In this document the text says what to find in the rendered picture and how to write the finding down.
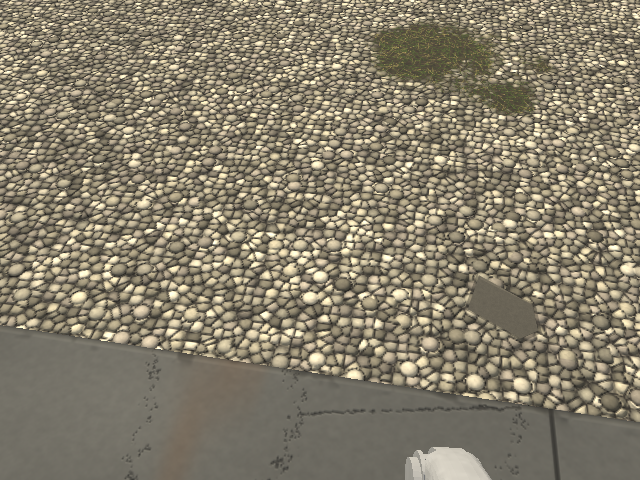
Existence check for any right robot thigh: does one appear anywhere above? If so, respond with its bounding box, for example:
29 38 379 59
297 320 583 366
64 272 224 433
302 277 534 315
405 447 492 480

